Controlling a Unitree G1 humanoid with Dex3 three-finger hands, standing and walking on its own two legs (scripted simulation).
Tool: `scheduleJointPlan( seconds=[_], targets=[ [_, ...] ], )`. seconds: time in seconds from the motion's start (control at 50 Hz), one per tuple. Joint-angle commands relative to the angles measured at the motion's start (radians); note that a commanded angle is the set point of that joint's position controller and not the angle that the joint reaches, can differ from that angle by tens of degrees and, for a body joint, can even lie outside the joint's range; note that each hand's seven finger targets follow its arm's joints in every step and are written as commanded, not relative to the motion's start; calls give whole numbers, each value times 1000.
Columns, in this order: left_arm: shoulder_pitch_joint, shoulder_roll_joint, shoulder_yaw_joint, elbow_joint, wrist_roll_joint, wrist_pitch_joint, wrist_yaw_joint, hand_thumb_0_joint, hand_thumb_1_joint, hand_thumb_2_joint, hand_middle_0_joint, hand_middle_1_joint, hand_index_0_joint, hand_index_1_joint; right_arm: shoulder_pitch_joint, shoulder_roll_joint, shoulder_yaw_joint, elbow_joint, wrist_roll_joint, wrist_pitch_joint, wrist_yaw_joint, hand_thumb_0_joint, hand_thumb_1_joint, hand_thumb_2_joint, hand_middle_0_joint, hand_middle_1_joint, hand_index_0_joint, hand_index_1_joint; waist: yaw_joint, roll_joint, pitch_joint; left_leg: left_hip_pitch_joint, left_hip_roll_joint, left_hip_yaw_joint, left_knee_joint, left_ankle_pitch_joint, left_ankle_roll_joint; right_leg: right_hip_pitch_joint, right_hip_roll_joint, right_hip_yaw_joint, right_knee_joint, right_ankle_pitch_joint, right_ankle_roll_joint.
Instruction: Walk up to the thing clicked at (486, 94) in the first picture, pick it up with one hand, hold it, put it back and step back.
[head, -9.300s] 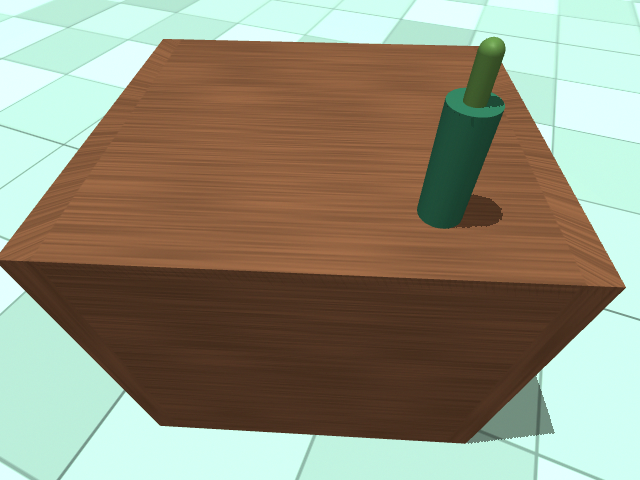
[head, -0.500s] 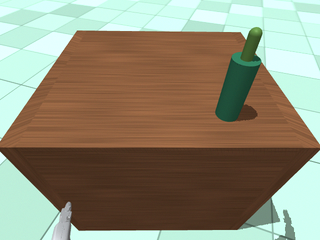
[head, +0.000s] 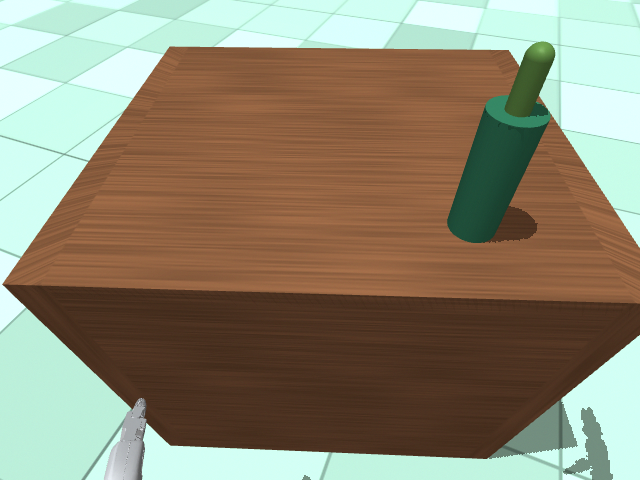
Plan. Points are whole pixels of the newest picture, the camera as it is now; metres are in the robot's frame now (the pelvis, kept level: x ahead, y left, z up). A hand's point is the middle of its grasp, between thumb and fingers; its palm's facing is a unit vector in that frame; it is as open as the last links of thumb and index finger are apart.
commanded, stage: go down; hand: right
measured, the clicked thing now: (500, 152) +0.49 -0.20 +0.17
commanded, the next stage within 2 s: approach in 1.38 s
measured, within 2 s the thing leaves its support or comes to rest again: neither
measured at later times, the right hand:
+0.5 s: hand out of the picture +0.38 -0.38 +0.21, palm faces +0.19 +0.98 +0.01, open 17.6 cm
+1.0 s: hand out of the picture +0.40 -0.39 +0.22, palm faces +0.19 +0.98 +0.02, open 17.6 cm
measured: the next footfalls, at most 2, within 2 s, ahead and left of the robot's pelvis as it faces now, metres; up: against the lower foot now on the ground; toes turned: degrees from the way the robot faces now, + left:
none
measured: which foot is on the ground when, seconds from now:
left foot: down 0.00-1.00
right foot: down 0.00-1.00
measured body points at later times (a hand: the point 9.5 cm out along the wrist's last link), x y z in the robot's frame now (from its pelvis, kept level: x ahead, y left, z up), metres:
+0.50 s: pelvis +0.00 +0.00 +0.00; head +0.03 -0.01 +0.45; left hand +0.15 +0.26 -0.07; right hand +0.36 -0.44 +0.21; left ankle -0.02 +0.14 -0.73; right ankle +0.01 -0.13 -0.73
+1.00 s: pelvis +0.00 -0.01 -0.01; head +0.04 -0.02 +0.44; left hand +0.15 +0.25 -0.07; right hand +0.38 -0.44 +0.22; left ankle -0.02 +0.14 -0.73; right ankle +0.01 -0.13 -0.73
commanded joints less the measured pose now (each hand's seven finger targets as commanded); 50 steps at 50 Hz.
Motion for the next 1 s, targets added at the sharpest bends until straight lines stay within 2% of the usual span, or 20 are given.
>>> scheduleJointPlan(
  seconds=[0.0, 0.1, 0.16, 0.24, 0.3, 0.32, 0.34, 0.4, 0.44, 0.54, 0.58, 0.6, 0.66, 0.68, 0.7, 0.78, 0.84, 0.86, 0.9, 0.98],
  targets=[
    [10, 152, 64, -146, 3, -58, 16, 0, -566, 60, -53, -52, -49, -57, -366, -403, -62, -185, 25, -62, 1, 0, 589, -65, 30, 56, 40, 56, 16, -94, -244, -4, -35, 42, -40, 303, 33, 215, 27, -23, -44, 310, -33],
    [-6, 127, 38, -140, 7, -53, 3, 0, -565, 62, -52, -49, -47, -55, -368, -399, -50, -127, 20, -68, 3, 0, 610, -57, 31, 55, 41, 55, 12, -89, -199, -23, -30, 36, -42, 254, 32, 153, 29, -24, -44, 247, -36],
    [-31, 132, 39, -142, 8, -56, 2, 0, -559, 60, -51, -51, -48, -54, -424, -440, -65, -169, 16, -85, 6, 0, 611, -59, 30, 57, 39, 56, 7, -138, -273, -14, -28, 32, -24, 287, 36, 193, 28, -20, -24, 299, -32],
    [-95, 194, 81, -208, 9, -63, 15, 0, -558, 61, -50, -54, -48, -56, -530, -505, -92, -246, 11, -109, -6, 0, 591, -52, 39, 53, 44, 53, 2, -182, -409, -1, -35, 36, -4, 315, 41, 281, 18, -10, 3, 397, -22],
    [-63, 170, 66, -172, 5, -50, 17, 0, -554, 59, -49, -54, -48, -55, -488, -477, -74, -186, 8, -99, -8, 0, 563, -46, 45, 49, 48, 49, 1, -181, -366, -15, -40, 41, -9, 305, 44, 267, 15, -7, 5, 416, -22],
    [-42, 145, 45, -141, 7, -46, 15, 0, -553, 58, -49, -53, -48, -54, -414, -442, -56, -69, 4, -86, -6, 0, 569, -48, 45, 51, 48, 51, 11, -148, -279, -39, -40, 42, -18, 281, 44, 213, 15, -10, 1, 376, -25],
    [-48, 145, 40, -151, 8, -46, 12, 0, -553, 57, -50, -53, -49, -54, -420, -453, -65, -116, 5, -91, -6, 0, 557, -45, 49, 49, 50, 49, -3, -139, -289, -3, -37, 41, -23, 274, 43, 176, 21, -14, -10, 321, -29],
    [-27, 119, 16, -180, 7, -44, 10, 0, -554, 55, -50, -51, -48, -53, -420, -469, -65, -67, -8, -76, 2, 0, 585, -52, 41, 54, 46, 53, 7, -119, -272, 13, -33, 32, -29, 263, 37, 123, 29, -27, -23, 257, -35],
    [5, 140, 36, -186, 7, -42, 10, 0, -551, 53, -50, -52, -50, -52, -408, -462, -52, -51, -10, -70, 10, 0, 604, -53, 36, 54, 42, 54, 27, -100, -248, -15, -37, 35, -28, 253, 37, 129, 25, -24, -27, 246, -34],
    [31, 147, 46, -188, 9, -45, 4, 0, -555, 59, -49, -51, -47, -53, -516, -520, -78, -119, -6, -94, 10, 0, 611, -54, 34, 55, 42, 55, 24, -160, -299, -30, -37, 33, -9, 287, 39, 186, 21, -20, -6, 316, -28],
    [-14, 151, 53, -201, 9, -52, 3, 0, -551, 56, -49, -51, -47, -52, -557, -511, -66, -163, -7, -106, 7, 0, 607, -47, 40, 53, 46, 52, 19, -170, -335, -25, -35, 28, -5, 297, 38, 203, 22, -18, 7, 328, -29],
    [-28, 170, 73, -192, 9, -57, 9, 0, -555, 61, -48, -51, -46, -54, -550, -505, -55, -102, -14, -101, 4, 0, 611, -52, 38, 54, 44, 54, 35, -174, -315, -59, -36, 27, -3, 289, 40, 214, 19, -19, 12, 334, -27],
    [-26, 161, 58, -126, 15, -59, 8, 0, -549, 58, -48, -53, -47, -54, -537, -484, -32, -64, -14, -104, 11, 0, 604, -51, 40, 54, 45, 54, 37, -195, -280, -87, -39, 34, -1, 252, 46, 195, 12, -8, 15, 319, -24],
    [-58, 178, 75, -135, 15, -65, 10, 0, -551, 57, -49, -51, -47, -53, -553, -491, -32, -62, -20, -108, 10, 0, 598, -53, 41, 54, 45, 54, 36, -202, -305, -85, -39, 32, 2, 255, 46, 197, 12, -8, 20, 323, -23],
    [-52, 165, 57, -112, 20, -63, 9, 0, -553, 58, -49, -52, -47, -54, -621, -520, -40, -131, -21, -117, 11, 0, 599, -55, 39, 55, 44, 55, 24, -237, -378, -69, -41, 32, 14, 270, 48, 223, 8, -5, 24, 361, -19],
    [-66, 166, 43, -181, 16, -63, 12, 0, -551, 56, -49, -53, -48, -54, -569, -491, -23, -22, -21, -103, 20, 0, 587, -58, 39, 55, 44, 55, 43, -165, -353, -61, -48, 44, 9, 268, 45, 198, 4, 2, 27, 371, -18],
    [-20, 167, 39, -208, 15, -54, 13, 0, -555, 55, -50, -52, -48, -54, -557, -544, -59, -30, -30, -96, 14, 0, 569, -56, 43, 53, 45, 53, 17, -154, -360, -16, -43, 42, 6, 283, 45, 165, 15, -12, 17, 338, -23],
    [7, 160, 35, -219, 14, -50, 10, 0, -551, 52, -51, -53, -50, -54, -552, -538, -54, 3, -33, -89, 14, 0, 556, -58, 43, 53, 45, 53, 33, -141, -352, -20, -45, 40, 8, 303, 43, 165, 15, -12, 23, 366, -22],
    [24, 176, 59, -251, 11, -48, 8, 0, -546, 50, -49, -52, -49, -52, -511, -520, -49, 23, -32, -79, 10, 0, 571, -52, 45, 53, 47, 53, 37, -120, -311, -33, -46, 45, 2, 289, 41, 154, 14, -14, 17, 347, -24],
    [62, 140, 33, -238, 10, -43, -6, 0, -549, 53, -49, -50, -47, -51, -488, -527, -52, 18, -43, -79, 5, 0, 593, -48, 43, 53, 46, 53, 32, -123, -246, -53, -41, 36, -10, 246, 41, 106, 20, -22, 0, 256, -30]
  ],
)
